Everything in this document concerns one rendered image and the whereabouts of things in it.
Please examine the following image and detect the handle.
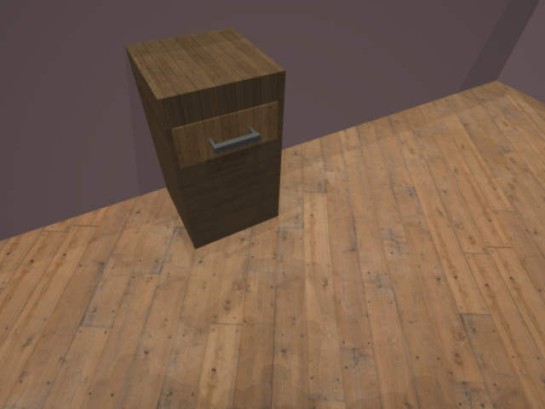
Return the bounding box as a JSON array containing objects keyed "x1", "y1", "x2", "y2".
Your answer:
[{"x1": 209, "y1": 127, "x2": 261, "y2": 154}]

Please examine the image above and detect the drawer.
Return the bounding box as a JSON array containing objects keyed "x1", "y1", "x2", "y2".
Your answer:
[{"x1": 172, "y1": 101, "x2": 278, "y2": 167}]

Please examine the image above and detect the cabinet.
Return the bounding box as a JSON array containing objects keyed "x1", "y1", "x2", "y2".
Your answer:
[{"x1": 125, "y1": 28, "x2": 285, "y2": 250}]

